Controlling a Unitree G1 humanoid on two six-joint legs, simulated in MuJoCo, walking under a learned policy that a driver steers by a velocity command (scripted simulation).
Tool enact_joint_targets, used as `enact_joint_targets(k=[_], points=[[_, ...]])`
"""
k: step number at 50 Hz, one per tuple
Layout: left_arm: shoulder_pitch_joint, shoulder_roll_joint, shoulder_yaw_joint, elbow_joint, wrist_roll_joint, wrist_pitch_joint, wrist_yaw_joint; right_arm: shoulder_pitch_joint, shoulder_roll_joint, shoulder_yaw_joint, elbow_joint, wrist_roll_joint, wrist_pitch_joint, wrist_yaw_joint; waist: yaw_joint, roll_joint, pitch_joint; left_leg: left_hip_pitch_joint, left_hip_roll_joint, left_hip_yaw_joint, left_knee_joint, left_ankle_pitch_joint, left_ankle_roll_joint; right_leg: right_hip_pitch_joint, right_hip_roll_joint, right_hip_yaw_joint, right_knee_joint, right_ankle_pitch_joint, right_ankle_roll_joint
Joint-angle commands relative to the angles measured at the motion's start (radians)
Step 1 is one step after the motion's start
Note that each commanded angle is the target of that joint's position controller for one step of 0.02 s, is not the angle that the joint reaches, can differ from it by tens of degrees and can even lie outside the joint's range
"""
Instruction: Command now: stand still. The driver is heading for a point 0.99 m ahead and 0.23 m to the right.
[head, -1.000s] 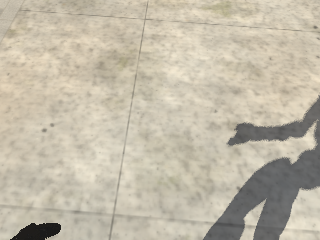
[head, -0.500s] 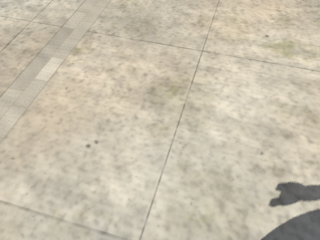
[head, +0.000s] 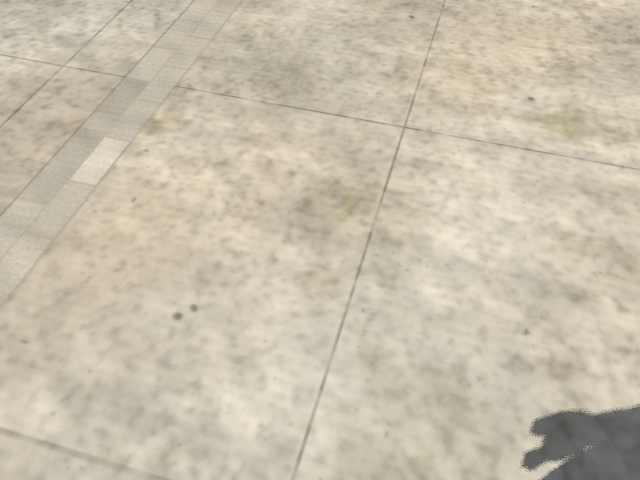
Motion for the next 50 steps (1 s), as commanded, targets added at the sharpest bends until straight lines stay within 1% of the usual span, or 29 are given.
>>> enact_joint_targets(k=[1,2,4,5,7,8,10,13,14,15,16,17,19,21,24,29,33,36,37,38,39,40,41,42,43,44,46,47,50], points=[[0.004,0.100,0.023,-0.024,-0.002,-0.007,0.007,0.019,-0.099,-0.025,-0.030,0.002,-0.012,-0.004,-0.002,0.011,-0.033,-0.092,0.057,-0.054,-0.128,0.233,0.022,0.113,-0.009,0.005,-0.034,0.206,-0.020],[0.004,0.100,0.023,-0.016,-0.003,-0.006,0.008,0.022,-0.099,-0.025,-0.022,0.002,-0.012,-0.005,-0.002,0.011,-0.031,-0.092,0.056,-0.052,-0.129,0.235,0.021,0.115,-0.008,0.005,-0.035,0.207,-0.021],[0.018,0.087,0.022,0.011,-0.007,-0.001,0.009,0.059,-0.117,-0.033,0.007,0.009,-0.007,-0.009,-0.012,0.049,-0.030,-0.086,0.056,-0.069,-0.174,-0.039,0.047,0.086,0.044,-0.055,0.012,-0.026,-0.024],[0.000,0.090,0.024,0.009,-0.014,-0.004,0.009,0.072,-0.154,-0.044,0.009,0.015,-0.004,-0.011,-0.029,0.096,0.008,-0.092,0.092,-0.134,-0.223,-0.250,0.086,0.009,0.076,-0.095,0.079,-0.162,-0.029],[-0.082,0.088,0.020,-0.032,-0.029,-0.031,0.002,0.100,-0.212,-0.059,0.010,0.026,-0.015,-0.014,-0.065,0.192,0.120,-0.093,0.257,-0.375,-0.358,-0.492,0.190,-0.177,0.057,-0.094,0.219,-0.213,-0.056],[-0.107,0.087,0.019,-0.046,-0.039,-0.051,-0.006,0.098,-0.217,-0.060,0.014,0.030,-0.027,-0.016,-0.066,0.203,0.165,-0.093,0.310,-0.450,-0.391,-0.468,0.227,-0.236,0.021,-0.056,0.261,-0.215,-0.081],[-0.094,0.089,0.019,-0.043,-0.046,-0.086,-0.027,0.074,-0.196,-0.055,0.016,0.030,-0.048,-0.015,-0.046,0.189,0.167,-0.008,0.331,-0.433,-0.365,-0.293,0.233,-0.288,-0.022,-0.030,0.228,-0.261,-0.125],[0.119,0.098,0.036,0.067,-0.034,-0.105,-0.049,-0.011,-0.185,-0.051,0.008,0.041,-0.043,-0.005,0.063,0.113,0.041,-0.157,0.188,-0.198,-0.220,-0.036,0.139,0.188,0.060,-0.110,-0.037,0.021,-0.122],[0.236,0.140,0.054,0.100,-0.027,-0.103,-0.048,-0.040,-0.151,-0.040,-0.004,0.032,-0.047,-0.005,0.112,0.022,-0.009,-0.244,0.112,-0.095,-0.018,0.091,0.088,0.336,-0.007,0.013,-0.089,-0.005,-0.139],[0.348,0.260,0.080,0.114,-0.028,-0.104,-0.049,-0.043,-0.092,-0.027,-0.044,0.025,-0.060,-0.009,0.127,-0.280,-0.063,-0.441,-0.030,0.055,0.345,-0.020,0.002,0.482,-0.242,0.441,-0.270,-0.129,-0.265],[0.334,0.215,0.057,0.107,-0.015,-0.110,-0.057,-0.041,-0.134,-0.038,-0.056,0.042,-0.077,-0.010,0.109,-0.278,-0.058,-0.558,-0.030,-0.041,0.551,-0.215,0.000,0.467,-0.352,0.689,-0.367,-0.218,-0.356],[0.236,0.163,0.038,0.082,-0.015,-0.115,-0.055,-0.025,-0.158,-0.045,-0.048,0.058,-0.088,-0.002,0.063,-0.176,0.028,-0.626,0.040,-0.076,0.640,-0.152,0.027,0.415,-0.346,0.602,-0.357,-0.253,-0.343],[0.144,0.134,0.023,0.049,-0.013,-0.115,-0.057,-0.038,-0.154,-0.046,-0.029,0.049,-0.099,0.007,0.032,-0.076,0.066,-0.637,0.112,-0.045,0.599,0.036,0.058,0.358,-0.261,0.394,-0.377,-0.164,-0.273],[0.160,0.097,0.005,0.058,-0.008,-0.107,-0.057,-0.055,-0.150,-0.054,-0.025,0.031,-0.094,0.017,0.025,-0.084,0.045,-0.577,0.139,-0.016,0.525,0.137,0.050,0.335,-0.201,0.246,-0.390,0.049,-0.233],[0.218,0.121,0.004,0.081,-0.009,-0.096,-0.045,-0.106,-0.113,-0.045,-0.040,0.022,-0.079,0.027,0.031,-0.072,0.040,-0.592,0.133,0.033,0.423,0.211,0.007,0.331,-0.176,0.137,-0.398,0.275,-0.243],[0.241,0.157,0.005,0.090,-0.010,-0.088,-0.026,-0.295,-0.089,-0.023,-0.104,0.028,-0.081,0.037,0.066,-0.078,0.085,-0.489,0.095,0.073,0.108,0.403,-0.022,0.228,-0.147,0.042,-0.450,0.270,-0.233],[0.276,0.161,0.009,0.116,-0.025,-0.084,-0.023,-0.380,-0.106,-0.018,-0.140,0.036,-0.089,0.057,0.064,-0.076,0.119,-0.468,0.082,0.057,-0.004,0.419,0.011,0.299,-0.197,0.032,-0.434,0.300,-0.233],[0.252,0.187,0.022,0.113,-0.023,-0.073,-0.022,-0.337,-0.150,-0.032,-0.138,0.033,-0.096,0.066,0.008,-0.095,0.057,-0.364,0.046,0.075,-0.035,0.327,0.060,0.391,-0.223,0.015,-0.313,0.595,-0.207],[0.240,0.200,0.027,0.109,-0.019,-0.066,-0.021,-0.258,-0.178,-0.046,-0.118,0.032,-0.096,0.063,-0.038,-0.117,-0.008,-0.248,0.012,0.100,-0.029,0.296,0.081,0.402,-0.216,0.003,-0.212,0.788,-0.196],[0.226,0.193,0.024,0.103,-0.012,-0.056,-0.021,-0.089,-0.217,-0.069,-0.067,0.034,-0.092,0.055,-0.122,-0.115,-0.109,-0.033,-0.016,0.120,-0.040,0.297,0.112,0.356,-0.174,-0.029,-0.018,0.898,-0.171],[0.219,0.170,0.012,0.081,0.000,-0.054,-0.021,0.110,-0.268,-0.086,-0.020,0.025,-0.088,0.043,-0.196,-0.062,-0.245,0.305,0.120,-0.035,0.003,0.277,0.168,0.126,-0.133,-0.041,0.266,0.679,-0.143],[0.355,0.021,-0.029,0.069,-0.003,-0.073,-0.033,0.203,-0.347,-0.100,0.011,0.009,-0.086,0.044,-0.120,0.221,-0.415,0.645,0.386,-0.549,-0.103,0.012,0.335,-0.262,0.071,-0.044,0.668,-0.034,-0.075],[0.321,0.086,-0.016,0.087,-0.027,-0.104,-0.042,0.191,-0.259,-0.074,0.015,0.015,-0.085,0.046,-0.145,0.216,-0.426,0.616,0.410,-0.755,-0.263,-0.103,0.338,-0.375,0.080,0.101,0.807,-0.321,-0.093],[0.206,0.165,0.008,0.040,-0.055,-0.121,-0.046,0.090,-0.217,-0.059,0.009,0.022,-0.088,0.044,-0.121,0.174,-0.231,0.461,0.375,-0.592,-0.286,-0.095,0.278,-0.465,0.019,0.077,0.844,-0.257,-0.108],[0.133,0.172,0.009,0.021,-0.055,-0.129,-0.041,0.000,-0.192,-0.050,-0.006,0.021,-0.091,0.044,-0.088,0.081,-0.134,0.285,0.338,-0.448,-0.313,0.009,0.246,-0.437,-0.038,0.049,0.798,-0.153,-0.114],[0.105,0.162,0.014,0.015,-0.041,-0.127,-0.033,-0.056,-0.170,-0.043,-0.011,0.010,-0.096,0.049,-0.052,0.033,-0.079,0.145,0.300,-0.347,-0.341,0.118,0.227,-0.391,-0.076,0.033,0.736,-0.084,-0.111],[0.157,0.117,0.015,0.028,-0.031,-0.098,-0.029,-0.093,-0.133,-0.032,-0.001,-0.003,-0.107,0.055,0.009,0.075,-0.065,0.009,0.248,-0.218,-0.397,0.207,0.211,-0.281,-0.119,0.041,0.668,-0.026,-0.105],[0.171,0.095,0.011,0.032,-0.032,-0.083,-0.028,-0.085,-0.135,-0.033,0.011,0.000,-0.114,0.056,0.017,0.076,-0.057,-0.027,0.243,-0.176,-0.418,0.232,0.218,-0.268,-0.126,0.035,0.650,-0.021,-0.098],[0.086,0.105,0.016,-0.007,-0.030,-0.061,-0.023,-0.042,-0.175,-0.042,0.048,-0.006,-0.122,0.040,0.011,0.061,0.005,-0.061,0.243,-0.077,-0.466,0.279,0.221,-0.363,-0.134,0.048,0.549,0.084,-0.073]])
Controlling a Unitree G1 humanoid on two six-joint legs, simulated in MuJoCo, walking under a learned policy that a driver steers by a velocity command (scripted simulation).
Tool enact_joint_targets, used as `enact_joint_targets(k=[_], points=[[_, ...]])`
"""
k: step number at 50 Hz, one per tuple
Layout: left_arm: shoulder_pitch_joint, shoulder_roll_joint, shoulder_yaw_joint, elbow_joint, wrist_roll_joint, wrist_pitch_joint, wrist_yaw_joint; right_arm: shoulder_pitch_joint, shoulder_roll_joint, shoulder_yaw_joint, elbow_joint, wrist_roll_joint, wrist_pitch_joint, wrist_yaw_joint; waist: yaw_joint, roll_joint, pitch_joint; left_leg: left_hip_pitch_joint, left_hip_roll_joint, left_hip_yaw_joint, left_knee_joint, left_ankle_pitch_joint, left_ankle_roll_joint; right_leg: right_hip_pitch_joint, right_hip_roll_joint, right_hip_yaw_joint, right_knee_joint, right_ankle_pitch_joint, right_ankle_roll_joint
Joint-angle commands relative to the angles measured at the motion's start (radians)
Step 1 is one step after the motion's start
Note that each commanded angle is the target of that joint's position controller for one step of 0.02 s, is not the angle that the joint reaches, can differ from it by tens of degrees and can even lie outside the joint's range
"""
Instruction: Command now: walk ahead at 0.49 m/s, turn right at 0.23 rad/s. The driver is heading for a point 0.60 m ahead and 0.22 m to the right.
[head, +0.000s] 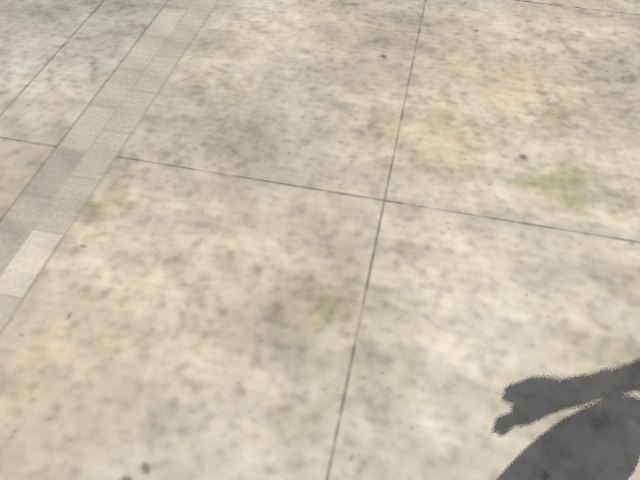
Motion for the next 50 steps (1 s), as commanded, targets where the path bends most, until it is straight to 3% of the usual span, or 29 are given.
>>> enact_joint_targets(k=[1,6,11,14,15,16,17,18,19,20,21,22,23,26,28,31,34,36,38,39,40,41,42,43,44,45,47,48,50], points=[[0.044,0.044,0.012,-0.042,0.005,0.014,0.004,-0.052,-0.129,-0.024,-0.048,-0.007,-0.027,-0.017,0.038,0.097,0.016,-0.042,0.289,-0.172,-0.226,0.088,0.155,-0.066,-0.039,0.055,-0.081,0.142,0.019],[-0.111,0.023,0.001,-0.098,0.009,-0.001,-0.022,-0.009,-0.157,-0.020,-0.026,0.000,-0.022,-0.037,-0.015,0.077,0.035,0.023,0.268,-0.029,-0.236,0.153,0.103,-0.043,0.009,-0.005,-0.378,0.383,0.015],[-0.242,0.015,-0.012,-0.184,0.006,0.000,-0.057,0.076,-0.175,-0.025,0.012,0.013,0.015,-0.042,-0.061,0.061,0.068,0.264,0.338,0.017,-0.154,0.255,0.087,-0.144,0.027,-0.046,-0.497,0.279,-0.016],[-0.209,0.051,0.002,-0.219,0.005,0.002,-0.078,0.045,-0.213,-0.036,-0.006,0.017,0.043,-0.051,-0.014,0.108,0.013,0.328,0.354,0.059,0.010,0.652,0.054,-0.037,0.091,-0.127,-0.511,0.108,-0.062],[-0.128,0.080,0.019,-0.209,0.005,0.005,-0.079,0.034,-0.225,-0.039,-0.015,0.015,0.053,-0.057,0.033,0.129,-0.044,0.319,0.346,0.079,0.136,0.822,0.039,0.081,0.133,-0.159,-0.508,0.067,-0.084],[0.027,0.128,0.048,-0.174,0.001,0.007,-0.074,0.020,-0.221,-0.037,-0.027,0.015,0.063,-0.063,0.115,0.117,-0.124,0.253,0.309,0.111,0.341,0.866,0.010,0.294,0.180,-0.167,-0.564,0.108,-0.118],[0.202,0.221,0.085,-0.141,0.002,0.015,-0.054,0.031,-0.200,-0.025,-0.055,0.002,0.056,-0.069,0.180,0.018,-0.236,0.010,0.265,0.119,0.651,0.606,-0.031,0.620,0.064,0.045,-0.587,0.119,-0.184],[0.203,0.311,0.099,-0.146,-0.006,0.013,-0.048,0.138,-0.036,0.028,-0.097,-0.025,0.019,-0.041,0.069,-0.230,-0.340,-0.467,0.038,0.035,1.000,-0.346,-0.095,0.989,-0.191,0.619,-0.675,-0.024,-0.385],[0.240,0.218,0.074,-0.161,0.003,0.009,-0.044,0.036,-0.136,0.008,-0.105,0.013,-0.028,-0.024,0.143,-0.125,-0.420,-0.594,0.037,-0.170,1.105,-0.425,-0.075,1.057,-0.219,0.774,-0.801,-0.086,-0.395],[0.196,0.171,0.062,-0.163,0.014,0.004,-0.038,-0.064,-0.178,-0.004,-0.141,0.048,-0.053,-0.015,0.151,-0.086,-0.276,-0.669,0.092,-0.179,1.088,-0.333,-0.048,0.965,-0.182,0.611,-0.810,-0.005,-0.336],[0.126,0.148,0.055,-0.181,0.013,0.000,-0.036,-0.092,-0.165,0.001,-0.151,0.040,-0.064,-0.020,0.110,0.018,-0.197,-0.635,0.138,-0.172,1.005,-0.250,-0.040,0.814,-0.140,0.487,-0.813,0.095,-0.302],[0.057,0.119,0.046,-0.202,0.015,0.001,-0.036,-0.099,-0.167,-0.006,-0.144,0.019,-0.061,-0.027,0.068,0.065,-0.133,-0.568,0.167,-0.164,0.913,-0.209,-0.049,0.665,-0.104,0.394,-0.831,0.207,-0.280],[0.021,0.099,0.037,-0.220,0.026,0.000,-0.033,-0.082,-0.172,-0.013,-0.146,0.010,-0.048,-0.028,0.032,0.047,-0.115,-0.494,0.185,-0.170,0.871,-0.185,-0.059,0.570,-0.078,0.347,-0.856,0.278,-0.276],[0.017,0.121,0.043,-0.230,0.016,-0.001,-0.023,-0.070,-0.137,-0.011,-0.163,-0.007,-0.013,-0.031,-0.002,0.033,-0.074,-0.445,0.184,-0.143,0.732,-0.141,-0.111,0.429,-0.042,0.267,-0.899,0.370,-0.282],[0.046,0.152,0.053,-0.227,0.011,0.001,-0.009,-0.146,-0.116,-0.003,-0.194,-0.011,-0.006,-0.035,0.017,0.023,-0.043,-0.445,0.165,-0.125,0.579,-0.025,-0.140,0.376,-0.008,0.215,-0.909,0.369,-0.263],[0.089,0.161,0.057,-0.217,0.004,0.011,0.002,-0.257,-0.091,0.007,-0.227,-0.005,-0.010,-0.029,0.063,-0.014,-0.034,-0.358,0.112,-0.113,0.335,0.190,-0.144,0.331,0.049,0.169,-0.885,0.272,-0.204],[0.140,0.160,0.058,-0.199,-0.001,0.017,0.001,-0.323,-0.112,0.002,-0.261,0.012,-0.017,-0.021,0.090,-0.038,-0.032,-0.311,0.084,-0.130,0.236,0.245,-0.134,0.361,0.028,0.230,-0.852,0.184,-0.180],[0.149,0.146,0.055,-0.193,-0.001,0.024,0.007,-0.319,-0.143,-0.009,-0.266,0.010,-0.024,-0.015,0.080,-0.050,-0.030,-0.312,0.081,-0.151,0.179,0.205,-0.113,0.442,0.005,0.278,-0.781,0.196,-0.163],[0.145,0.139,0.055,-0.192,0.009,0.037,0.016,-0.273,-0.162,-0.020,-0.256,-0.003,-0.036,-0.011,0.059,-0.077,-0.050,-0.268,0.072,-0.136,0.151,0.162,-0.078,0.510,-0.003,0.300,-0.676,0.339,-0.133],[0.127,0.122,0.050,-0.200,0.011,0.042,0.019,-0.208,-0.167,-0.026,-0.238,-0.014,-0.043,-0.012,0.024,-0.076,-0.084,-0.178,0.064,-0.111,0.101,0.216,-0.052,0.522,0.033,0.281,-0.592,0.437,-0.105],[0.118,0.087,0.037,-0.218,0.018,0.041,0.019,-0.125,-0.196,-0.033,-0.229,-0.033,-0.050,-0.015,-0.013,-0.053,-0.175,0.004,0.139,-0.149,0.124,0.395,-0.008,0.472,0.087,0.246,-0.445,0.428,-0.064],[0.195,0.042,0.020,-0.232,0.029,0.035,0.019,-0.012,-0.258,-0.046,-0.223,-0.052,-0.047,-0.019,-0.016,0.123,-0.321,0.341,0.350,-0.367,0.214,0.723,0.109,0.237,0.184,0.175,-0.150,0.083,0.000],[0.351,0.043,0.010,-0.217,0.014,0.029,0.012,0.049,-0.264,-0.054,-0.193,-0.023,-0.023,-0.011,0.013,0.374,-0.461,0.536,0.533,-0.689,0.178,0.704,0.266,0.026,0.260,0.130,0.121,-0.483,0.051],[0.324,0.131,0.029,-0.193,0.001,0.036,0.012,0.028,-0.203,-0.041,-0.209,0.008,-0.008,-0.009,-0.007,0.236,-0.406,0.456,0.505,-0.703,0.130,0.445,0.239,-0.038,0.198,0.174,0.220,-0.430,0.064],[0.201,0.161,0.037,-0.211,-0.001,0.050,0.016,-0.036,-0.157,-0.025,-0.225,0.007,0.004,-0.013,-0.023,0.154,-0.270,0.320,0.454,-0.568,0.104,0.356,0.194,-0.071,0.170,0.135,0.232,-0.361,0.074],[0.130,0.152,0.036,-0.224,0.011,0.064,0.022,-0.098,-0.120,-0.007,-0.228,-0.004,0.012,-0.012,-0.010,0.098,-0.185,0.176,0.402,-0.467,0.076,0.360,0.172,-0.049,0.138,0.108,0.180,-0.312,0.080],[0.121,0.097,0.027,-0.235,0.021,0.087,0.025,-0.167,-0.092,0.009,-0.214,-0.019,0.016,-0.009,0.051,0.134,-0.114,-0.038,0.322,-0.336,0.021,0.390,0.141,0.096,0.080,0.079,0.007,-0.256,0.080],[0.140,0.067,0.019,-0.229,0.022,0.091,0.026,-0.186,-0.099,0.006,-0.205,-0.022,0.017,-0.007,0.065,0.167,-0.108,-0.094,0.284,-0.272,0.005,0.450,0.137,0.164,0.084,0.042,-0.087,-0.232,0.086],[0.140,0.033,0.005,-0.226,0.028,0.087,0.028,-0.194,-0.124,-0.001,-0.189,-0.019,0.020,-0.011,0.067,0.186,-0.145,-0.106,0.272,-0.209,0.013,0.595,0.151,0.260,0.087,0.006,-0.250,-0.176,0.094]])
